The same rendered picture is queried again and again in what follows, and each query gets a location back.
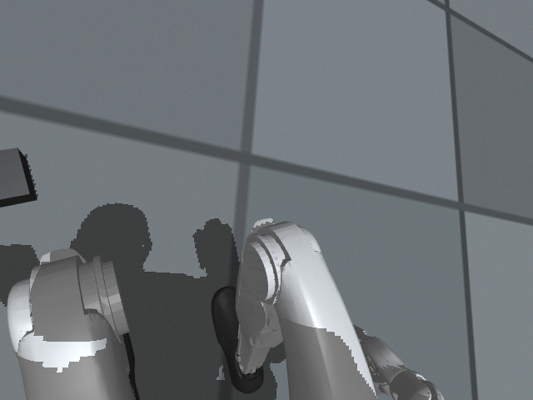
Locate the right robot foot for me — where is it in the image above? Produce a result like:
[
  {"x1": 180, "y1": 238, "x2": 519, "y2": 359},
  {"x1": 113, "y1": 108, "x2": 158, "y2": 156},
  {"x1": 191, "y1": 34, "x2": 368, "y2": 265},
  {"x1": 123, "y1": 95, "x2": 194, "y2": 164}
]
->
[{"x1": 212, "y1": 286, "x2": 264, "y2": 393}]

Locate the carton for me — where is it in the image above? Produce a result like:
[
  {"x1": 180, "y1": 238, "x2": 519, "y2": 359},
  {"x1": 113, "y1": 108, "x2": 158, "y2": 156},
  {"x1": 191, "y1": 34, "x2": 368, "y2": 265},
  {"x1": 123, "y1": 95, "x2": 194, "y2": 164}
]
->
[{"x1": 0, "y1": 148, "x2": 37, "y2": 208}]

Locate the right robot hand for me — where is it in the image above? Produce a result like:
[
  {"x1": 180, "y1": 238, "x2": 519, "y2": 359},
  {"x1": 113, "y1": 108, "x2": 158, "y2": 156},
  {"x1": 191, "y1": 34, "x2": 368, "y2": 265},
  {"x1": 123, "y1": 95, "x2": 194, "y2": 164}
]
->
[{"x1": 353, "y1": 324, "x2": 409, "y2": 396}]

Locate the left robot foot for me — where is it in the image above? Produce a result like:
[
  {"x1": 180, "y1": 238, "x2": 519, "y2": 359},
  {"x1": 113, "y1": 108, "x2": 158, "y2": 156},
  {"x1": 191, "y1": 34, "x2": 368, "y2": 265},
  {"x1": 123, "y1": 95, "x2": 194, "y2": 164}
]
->
[{"x1": 123, "y1": 333, "x2": 140, "y2": 400}]

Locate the right robot arm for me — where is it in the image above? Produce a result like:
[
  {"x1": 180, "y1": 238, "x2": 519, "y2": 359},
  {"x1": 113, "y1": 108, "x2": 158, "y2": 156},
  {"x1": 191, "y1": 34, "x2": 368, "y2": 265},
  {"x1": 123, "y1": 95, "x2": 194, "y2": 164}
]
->
[{"x1": 389, "y1": 370, "x2": 445, "y2": 400}]

